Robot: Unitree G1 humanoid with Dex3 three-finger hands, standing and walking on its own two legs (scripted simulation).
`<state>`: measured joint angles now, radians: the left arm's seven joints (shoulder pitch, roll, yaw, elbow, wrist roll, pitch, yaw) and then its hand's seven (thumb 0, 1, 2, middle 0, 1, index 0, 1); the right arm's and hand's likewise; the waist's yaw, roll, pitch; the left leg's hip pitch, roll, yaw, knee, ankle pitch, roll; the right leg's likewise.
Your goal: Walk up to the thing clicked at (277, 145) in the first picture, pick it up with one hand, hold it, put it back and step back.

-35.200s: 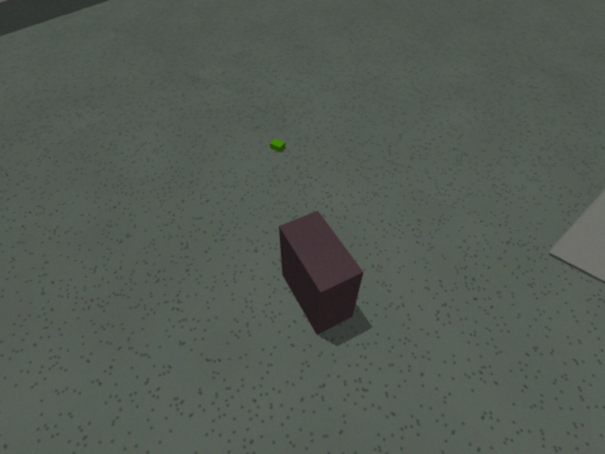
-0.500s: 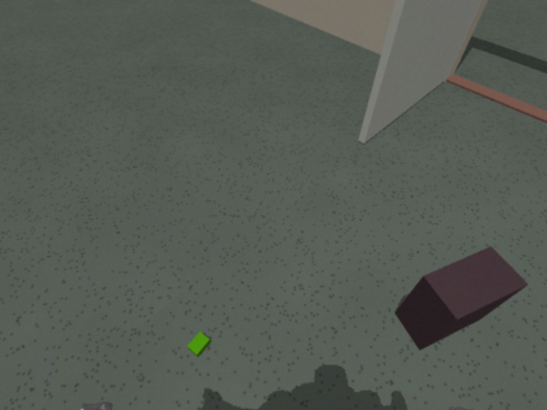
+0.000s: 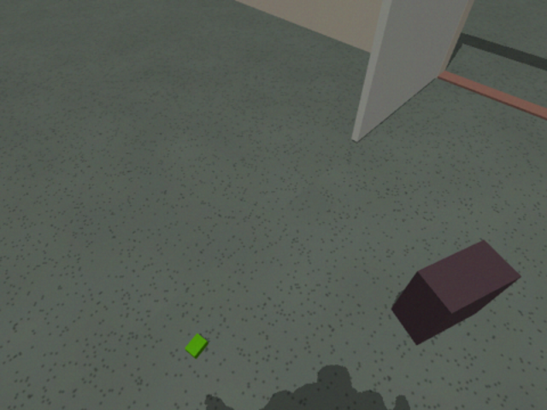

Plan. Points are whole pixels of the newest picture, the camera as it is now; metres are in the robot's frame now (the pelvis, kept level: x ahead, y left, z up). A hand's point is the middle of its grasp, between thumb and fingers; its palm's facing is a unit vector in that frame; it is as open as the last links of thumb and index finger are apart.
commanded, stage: walk up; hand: left
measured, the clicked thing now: (196, 345) +0.42 +0.28 -0.76
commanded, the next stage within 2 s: none
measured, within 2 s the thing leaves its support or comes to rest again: neither
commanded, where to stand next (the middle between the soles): +0.06 +0.00 m, yaw +2 degrees
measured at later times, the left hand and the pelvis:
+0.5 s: hand out of the picture +0.12 +0.23 -0.14, palm faces -0.06 -0.89 -0.45, open 7.4 cm; pelvis +0.02 -0.04 -0.01, yaw -2 degrees
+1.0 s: hand out of the picture +0.05 +0.29 -0.18, palm faces +0.01 -0.93 -0.36, open 7.4 cm; pelvis -0.04 +0.02 -0.02, yaw +2 degrees
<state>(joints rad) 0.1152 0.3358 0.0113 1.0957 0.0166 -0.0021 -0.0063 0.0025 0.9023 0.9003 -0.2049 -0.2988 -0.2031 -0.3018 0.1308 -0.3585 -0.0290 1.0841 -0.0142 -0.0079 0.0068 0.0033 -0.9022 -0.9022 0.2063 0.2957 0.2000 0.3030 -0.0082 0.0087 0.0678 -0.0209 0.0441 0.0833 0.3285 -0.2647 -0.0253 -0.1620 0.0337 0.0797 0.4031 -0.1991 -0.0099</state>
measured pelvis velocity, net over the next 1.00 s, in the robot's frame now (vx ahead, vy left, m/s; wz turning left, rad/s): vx -0.04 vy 0.02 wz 0.03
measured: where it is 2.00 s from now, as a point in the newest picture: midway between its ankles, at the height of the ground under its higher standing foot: outside the picture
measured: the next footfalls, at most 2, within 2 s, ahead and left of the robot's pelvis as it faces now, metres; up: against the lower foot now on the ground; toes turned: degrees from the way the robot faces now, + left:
right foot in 0.34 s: +0.11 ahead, -0.15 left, +0.00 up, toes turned -3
left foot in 0.80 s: +0.02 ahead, +0.14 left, +0.00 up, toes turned +1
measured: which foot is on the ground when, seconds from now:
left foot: down 0.00-0.38, up 0.40-0.78, down 0.80-1.00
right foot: down 0.00-0.20, up 0.22-0.32, down 0.34-0.82, up 0.84-1.00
